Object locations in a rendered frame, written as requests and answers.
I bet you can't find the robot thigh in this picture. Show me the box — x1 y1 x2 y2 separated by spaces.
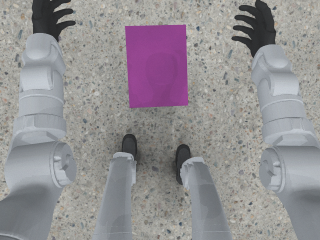
92 157 136 240
182 161 233 240

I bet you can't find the left robot thigh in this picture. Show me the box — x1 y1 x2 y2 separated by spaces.
92 157 136 240

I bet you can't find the left robot upper arm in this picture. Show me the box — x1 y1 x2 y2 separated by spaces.
0 140 77 240

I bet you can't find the right robot thigh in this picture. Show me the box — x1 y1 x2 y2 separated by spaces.
182 161 233 240

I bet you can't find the carton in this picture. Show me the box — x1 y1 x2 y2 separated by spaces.
125 24 188 108

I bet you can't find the left robot forearm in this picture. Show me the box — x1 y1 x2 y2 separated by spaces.
4 33 67 188

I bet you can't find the right robot upper arm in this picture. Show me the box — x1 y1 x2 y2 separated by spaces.
258 145 320 240

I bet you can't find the robot right hand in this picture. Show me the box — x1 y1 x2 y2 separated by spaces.
231 0 276 58

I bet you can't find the right robot forearm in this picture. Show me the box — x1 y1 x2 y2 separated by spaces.
251 44 320 149

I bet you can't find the robot left hand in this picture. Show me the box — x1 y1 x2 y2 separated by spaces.
31 0 76 43

